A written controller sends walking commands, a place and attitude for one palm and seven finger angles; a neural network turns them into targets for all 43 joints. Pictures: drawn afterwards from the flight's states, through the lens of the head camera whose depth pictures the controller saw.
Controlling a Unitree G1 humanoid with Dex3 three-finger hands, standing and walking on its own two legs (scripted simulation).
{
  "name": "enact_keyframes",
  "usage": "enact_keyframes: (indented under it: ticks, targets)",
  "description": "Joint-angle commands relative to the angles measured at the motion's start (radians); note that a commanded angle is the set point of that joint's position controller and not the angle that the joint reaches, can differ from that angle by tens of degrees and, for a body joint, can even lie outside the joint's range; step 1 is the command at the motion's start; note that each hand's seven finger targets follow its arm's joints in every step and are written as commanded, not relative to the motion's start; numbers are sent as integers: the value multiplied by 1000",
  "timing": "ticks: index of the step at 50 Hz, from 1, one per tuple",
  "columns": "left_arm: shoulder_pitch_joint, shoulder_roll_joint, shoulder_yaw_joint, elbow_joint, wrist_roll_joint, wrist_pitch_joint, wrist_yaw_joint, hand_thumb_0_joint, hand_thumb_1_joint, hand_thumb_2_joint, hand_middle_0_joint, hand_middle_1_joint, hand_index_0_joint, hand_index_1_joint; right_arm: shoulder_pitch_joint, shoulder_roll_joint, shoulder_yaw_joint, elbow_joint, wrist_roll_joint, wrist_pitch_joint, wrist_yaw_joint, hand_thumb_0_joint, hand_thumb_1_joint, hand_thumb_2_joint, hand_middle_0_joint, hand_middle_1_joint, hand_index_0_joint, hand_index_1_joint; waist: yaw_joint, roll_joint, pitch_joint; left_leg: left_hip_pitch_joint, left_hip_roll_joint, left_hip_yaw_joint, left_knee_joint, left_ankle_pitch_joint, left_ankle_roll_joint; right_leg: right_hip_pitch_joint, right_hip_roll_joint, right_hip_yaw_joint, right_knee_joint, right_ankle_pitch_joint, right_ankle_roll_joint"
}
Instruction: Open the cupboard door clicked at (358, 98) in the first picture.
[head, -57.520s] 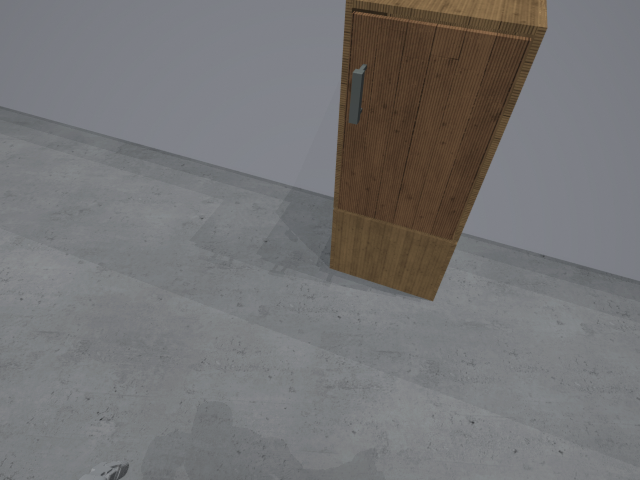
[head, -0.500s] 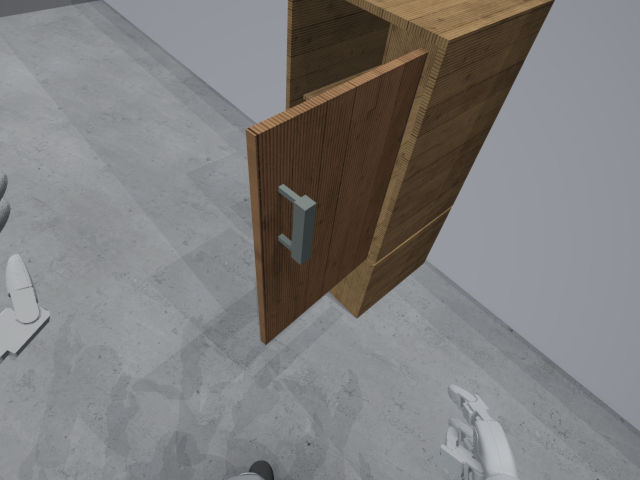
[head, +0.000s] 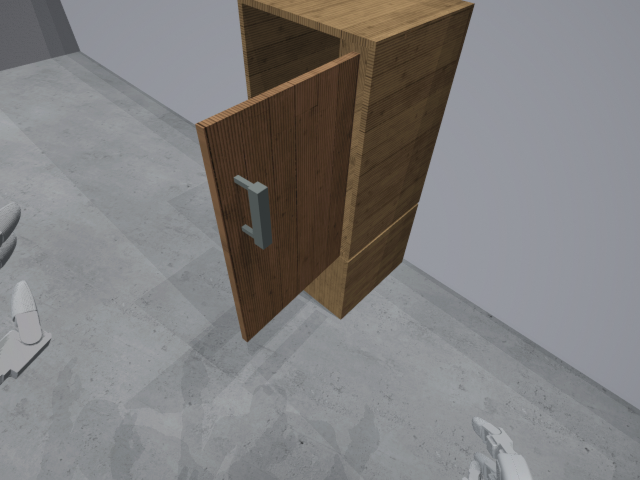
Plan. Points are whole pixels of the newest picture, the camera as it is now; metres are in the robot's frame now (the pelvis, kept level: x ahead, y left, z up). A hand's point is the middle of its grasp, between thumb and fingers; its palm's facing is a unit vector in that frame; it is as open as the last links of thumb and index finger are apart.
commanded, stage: stop stepping back and stand still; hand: left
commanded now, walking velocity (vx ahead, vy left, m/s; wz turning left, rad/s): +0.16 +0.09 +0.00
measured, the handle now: (252, 212) +0.54 +0.12 +0.02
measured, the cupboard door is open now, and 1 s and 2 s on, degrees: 94 94 94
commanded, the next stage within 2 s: let the arm hang, fingers relaxed in 1.00 s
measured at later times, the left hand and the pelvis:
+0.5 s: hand (7, 330) +0.21 +0.28 +0.18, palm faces +0.39 -0.79 -0.47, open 7.4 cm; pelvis +0.01 +0.02 +0.01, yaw +0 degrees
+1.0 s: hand out of the picture +0.19 +0.30 +0.17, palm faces +0.42 -0.78 -0.46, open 7.4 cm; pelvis -0.01 +0.04 +0.01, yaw +0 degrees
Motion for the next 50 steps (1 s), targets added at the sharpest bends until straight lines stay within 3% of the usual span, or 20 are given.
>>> enact_keyframes:
  ticks: [1,3,4,6,10,12,14,15,16,17,18,19,25,35,39,47,50]
  targets:
    - [-48,178,168,-206,-8,-89,26,0,900,900,-200,-300,-200,-300,-107,-154,-74,-124,0,-21,4,0,-900,-900,200,300,200,300,31,-59,31,-286,9,-80,509,-79,-22,-38,-373,557,-454,-300,-116]
    - [-15,176,181,-123,-10,-107,20,0,900,900,-200,-300,-200,-300,-73,-134,-57,-109,-3,-24,1,0,-900,-900,200,300,200,300,20,7,4,-267,45,-72,450,22,-27,10,-314,389,-379,-48,-116]
    - [-60,174,165,-113,-8,-112,18,0,900,900,-200,-300,-200,-300,-87,-129,-51,-109,-1,-23,-5,0,-900,-900,200,300,200,300,20,4,-3,-243,49,-55,386,43,-29,29,-292,313,-357,47,-94]
    - [-93,151,135,-50,-1,-118,20,0,900,900,-200,-300,-200,-300,-93,-127,-49,-104,2,-32,-17,0,-900,-900,200,300,200,300,31,-35,-4,-149,45,-12,210,50,-14,36,-267,235,-320,185,-78]
    - [-123,121,79,-52,1,-105,29,0,900,900,-200,-300,-200,-300,-123,-131,-49,-113,1,-63,-25,0,-900,-900,200,300,200,300,70,-110,-5,62,8,48,-77,76,11,38,-242,212,-282,260,-30]
    - [-133,129,77,-124,-2,-104,28,0,900,900,-200,-300,-200,-300,-117,-148,-57,-117,-1,-66,-19,0,-900,-900,200,300,200,300,66,-58,-32,180,22,10,-213,154,22,37,-199,187,-215,300,19]
    - [-132,153,97,-190,-2,-107,28,0,900,900,-200,-300,-200,-300,-118,-167,-66,-127,2,-63,-18,0,-900,-900,200,300,200,300,72,67,-89,303,131,-100,-214,346,60,-17,-120,136,-110,285,77]
    - [-138,160,105,-226,0,-109,30,0,900,900,-200,-300,-200,-300,-117,-168,-63,-136,7,-57,-14,0,-900,-900,200,300,200,300,73,95,-111,308,162,-134,-197,427,75,-18,-90,118,-92,284,97]
    - [-114,166,118,-217,3,-103,31,0,900,900,-200,-300,-200,-300,-112,-167,-66,-139,12,-57,-12,0,-900,-900,200,300,200,300,71,84,-119,291,152,-106,-162,507,65,13,-75,110,-96,355,93]
    - [-82,187,143,-225,6,-103,28,0,900,900,-200,-300,-200,-300,-115,-143,-51,-136,6,-54,-11,0,-900,-900,200,300,200,300,63,148,-133,270,130,-86,-182,535,53,38,-73,90,-84,382,73]
    - [-71,184,146,-242,4,-102,27,0,900,900,-200,-300,-200,-300,-118,-140,-46,-143,7,-51,-8,0,-900,-900,200,300,200,300,64,160,-133,241,125,-81,-188,527,41,70,-66,80,-88,374,67]
    - [-64,197,159,-256,1,-103,26,0,900,900,-200,-300,-200,-300,-123,-144,-50,-144,6,-53,-6,0,-900,-900,200,300,200,300,64,158,-126,217,114,-67,-183,484,28,83,-68,92,-107,373,62]
    - [29,148,150,-155,-26,-85,20,0,900,900,-200,-300,-200,-300,-123,-133,-41,-156,9,-39,-1,0,-900,-900,200,300,200,300,52,83,-82,146,91,-55,-215,284,-3,89,-73,119,-194,324,50]
    - [-85,141,99,-187,-14,-68,19,0,900,900,-200,-300,-200,-300,-138,-143,-34,-158,5,-45,-20,0,-900,-900,200,300,200,300,52,123,-55,129,89,-75,-327,59,0,72,-39,86,-240,151,64]
    - [-95,164,116,-213,-7,-69,28,0,900,900,-200,-300,-200,-300,-139,-146,-33,-154,0,-55,-25,0,-900,-900,200,300,200,300,58,147,-54,109,90,-91,-360,-5,0,89,-30,71,-241,113,65]
    - [-31,130,110,-150,-10,-72,29,0,900,900,-200,-300,-200,-300,-128,-144,-39,-143,2,-52,-19,0,-900,-900,200,300,200,300,54,129,-44,101,72,-80,-342,2,-13,81,-36,76,-278,93,59]
    - [-14,131,108,-128,-13,-70,26,0,900,900,-200,-300,-200,-300,-127,-142,-40,-143,3,-51,-21,0,-900,-900,200,300,200,300,53,95,-33,99,70,-76,-335,16,-13,72,-39,76,-292,101,60]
